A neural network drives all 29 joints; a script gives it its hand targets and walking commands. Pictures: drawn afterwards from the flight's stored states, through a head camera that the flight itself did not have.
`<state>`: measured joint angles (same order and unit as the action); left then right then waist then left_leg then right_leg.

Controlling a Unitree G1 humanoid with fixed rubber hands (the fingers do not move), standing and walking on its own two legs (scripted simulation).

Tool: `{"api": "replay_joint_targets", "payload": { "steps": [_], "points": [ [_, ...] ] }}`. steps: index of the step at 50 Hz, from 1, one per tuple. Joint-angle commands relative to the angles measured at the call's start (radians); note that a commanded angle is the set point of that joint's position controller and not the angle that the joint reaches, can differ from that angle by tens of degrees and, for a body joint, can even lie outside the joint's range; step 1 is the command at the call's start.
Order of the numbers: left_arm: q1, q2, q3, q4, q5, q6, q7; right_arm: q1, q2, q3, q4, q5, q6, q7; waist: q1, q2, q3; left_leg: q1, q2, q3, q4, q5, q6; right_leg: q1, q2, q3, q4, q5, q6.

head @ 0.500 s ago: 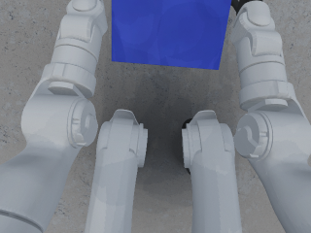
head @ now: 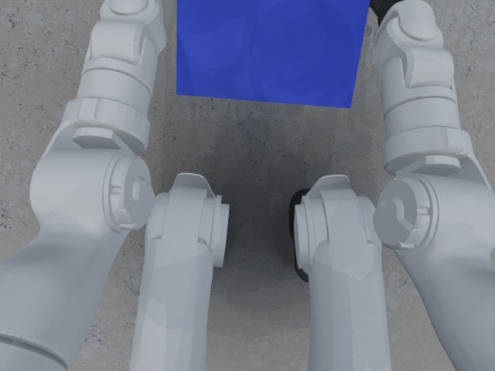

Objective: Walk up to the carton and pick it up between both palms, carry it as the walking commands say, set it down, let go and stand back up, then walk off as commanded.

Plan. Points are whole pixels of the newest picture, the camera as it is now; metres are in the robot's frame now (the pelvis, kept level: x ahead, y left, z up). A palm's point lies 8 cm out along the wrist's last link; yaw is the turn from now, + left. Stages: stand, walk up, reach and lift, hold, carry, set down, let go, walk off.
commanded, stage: set down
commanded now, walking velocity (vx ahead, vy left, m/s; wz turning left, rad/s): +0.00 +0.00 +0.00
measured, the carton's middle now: (266, 21) +0.53 -0.01 -0.24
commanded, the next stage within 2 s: none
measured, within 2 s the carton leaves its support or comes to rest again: neither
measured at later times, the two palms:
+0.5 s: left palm out of the picture +0.55 +0.14 -0.17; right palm out of the picture +0.54 -0.16 -0.17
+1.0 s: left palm out of the picture +0.54 +0.17 -0.17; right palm (420, 10) +0.53 -0.19 -0.17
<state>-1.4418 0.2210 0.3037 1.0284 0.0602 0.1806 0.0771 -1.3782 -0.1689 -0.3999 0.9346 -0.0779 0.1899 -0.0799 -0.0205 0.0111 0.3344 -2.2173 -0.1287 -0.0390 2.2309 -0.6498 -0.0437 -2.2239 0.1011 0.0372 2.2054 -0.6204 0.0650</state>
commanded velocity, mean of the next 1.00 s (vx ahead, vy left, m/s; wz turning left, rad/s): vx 0.00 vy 0.00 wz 0.00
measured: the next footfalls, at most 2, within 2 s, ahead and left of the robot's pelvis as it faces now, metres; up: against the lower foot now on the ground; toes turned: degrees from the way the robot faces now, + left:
none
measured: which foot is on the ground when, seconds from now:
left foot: down 0.00-1.00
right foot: down 0.00-1.00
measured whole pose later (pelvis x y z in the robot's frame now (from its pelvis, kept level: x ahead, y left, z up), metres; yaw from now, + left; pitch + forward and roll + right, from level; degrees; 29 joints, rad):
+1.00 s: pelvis -0.01 +0.00 +0.00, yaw +0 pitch +36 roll -1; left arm -1.47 0.38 0.09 1.17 -0.16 0.06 0.09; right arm -1.42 -0.33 -0.18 1.13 0.16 0.05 -0.11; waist -0.02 0.00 0.36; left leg -2.23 -0.09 -0.03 2.23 -0.62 -0.03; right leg -2.24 0.07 0.02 2.20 -0.60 0.04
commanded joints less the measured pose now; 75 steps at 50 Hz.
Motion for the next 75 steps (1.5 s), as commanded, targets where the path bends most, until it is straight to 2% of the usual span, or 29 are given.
{"api": "replay_joint_targets", "payload": {
  "steps": [1,16,23,27,31,35,37,39,44,49,55,60,63,67,75],
  "points": [
    [-0.441,-0.856,-0.283,-0.029,-0.052,-0.012,-0.25,-0.508,0.809,0.334,-0.024,0.056,-0.015,0.253,-0.018,0.011,-0.915,0.361,-0.023,0.071,-0.181,0.341,0.035,0.43,0.034,-0.094,-0.144,0.346,-0.052],
    [-0.38,-0.831,-0.272,-0.021,-0.027,-0.019,-0.251,-0.435,0.794,0.312,-0.003,0.043,-0.023,0.261,-0.015,0.02,-0.894,0.374,-0.016,0.065,-0.164,0.392,0.028,0.422,0.032,-0.091,-0.125,0.393,-0.046],
    [-0.348,-0.773,-0.259,-0.02,-0.016,-0.029,-0.235,-0.411,0.732,0.298,-0.002,0.043,-0.041,0.245,-0.007,0.025,-0.912,0.401,-0.01,0.062,-0.16,0.412,0.022,0.427,0.03,-0.091,-0.116,0.404,-0.038],
    [-0.329,-0.689,-0.235,-0.017,-0.007,-0.04,-0.213,-0.392,0.648,0.269,0.004,0.036,-0.055,0.222,-0.003,0.025,-0.925,0.419,-0.005,0.062,-0.16,0.408,0.015,0.441,0.026,-0.092,-0.114,0.398,-0.031],
    [-0.289,-0.482,-0.184,-0.014,0.006,-0.063,-0.162,-0.335,0.45,0.202,0.02,0.019,-0.078,0.168,-0.002,0.02,-0.95,0.45,0.006,0.065,-0.161,0.397,0.003,0.476,0.019,-0.094,-0.116,0.385,-0.018],
    [-0.211,-0.112,-0.109,-0.023,0.003,-0.09,-0.062,-0.232,0.077,0.105,0.038,0.02,-0.111,0.063,-0.013,0.021,-1.009,0.502,0.023,0.069,-0.17,0.39,-0.01,0.524,0.003,-0.103,-0.129,0.384,-0.007],
    [-0.186,0.101,-0.093,-0.035,-0.027,-0.111,-0.001,-0.19,-0.141,0.08,0.042,0.048,-0.136,-0.002,-0.021,0.023,-1.063,0.532,0.032,0.065,-0.174,0.407,-0.013,0.542,-0.005,-0.105,-0.133,0.405,-0.003],
    [-0.223,0.176,-0.121,-0.04,-0.087,-0.126,0.03,-0.216,-0.203,0.105,0.037,0.105,-0.153,-0.035,-0.022,0.028,-1.111,0.538,0.037,0.057,-0.169,0.435,-0.01,0.547,-0.012,-0.097,-0.125,0.435,-0.006],
    [-0.295,0.217,-0.191,-0.016,-0.199,-0.139,0.03,-0.292,-0.238,0.197,0.054,0.221,-0.167,-0.038,-0.021,0.023,-1.141,0.515,0.066,0.045,-0.17,0.431,0.004,0.542,-0.043,-0.074,-0.128,0.44,-0.016],
    [-0.297,0.246,-0.218,0.058,-0.238,-0.135,0.012,-0.296,-0.259,0.226,0.113,0.253,-0.162,-0.024,-0.023,0.019,-1.081,0.463,0.089,0.04,-0.179,0.366,0.011,0.506,-0.065,-0.067,-0.145,0.379,-0.021],
    [-0.301,0.28,-0.211,0.077,-0.237,-0.136,0.004,-0.301,-0.281,0.223,0.131,0.257,-0.159,-0.02,-0.02,0.025,-1.093,0.465,0.097,0.043,-0.182,0.355,0.016,0.503,-0.07,-0.07,-0.156,0.365,-0.022],
    [-0.319,0.302,-0.212,-0.038,-0.247,-0.129,0.021,-0.31,-0.303,0.227,0.025,0.272,-0.149,-0.04,-0.022,0.038,-1.35,0.61,0.086,0.062,-0.188,0.432,0.013,0.638,-0.057,-0.086,-0.167,0.44,-0.023],
    [-0.301,0.298,-0.212,-0.098,-0.25,-0.107,0.033,-0.291,-0.304,0.224,-0.029,0.274,-0.128,-0.053,-0.026,0.046,-1.453,0.676,0.076,0.075,-0.214,0.435,0.012,0.686,-0.048,-0.101,-0.191,0.442,-0.026],
    [-0.26,0.287,-0.188,-0.134,-0.233,-0.076,0.038,-0.255,-0.288,0.203,-0.072,0.255,-0.098,-0.058,-0.023,0.035,-1.44,0.677,0.066,0.081,-0.269,0.407,0.017,0.677,-0.042,-0.112,-0.245,0.408,-0.029],
    [-0.184,0.25,-0.13,-0.118,-0.174,-0.054,0.016,-0.187,-0.236,0.153,-0.078,0.194,-0.073,-0.041,-0.018,0.021,-1.345,0.616,0.056,0.078,-0.391,0.387,0.021,0.648,-0.035,-0.109,-0.364,0.393,-0.031]
  ]
}}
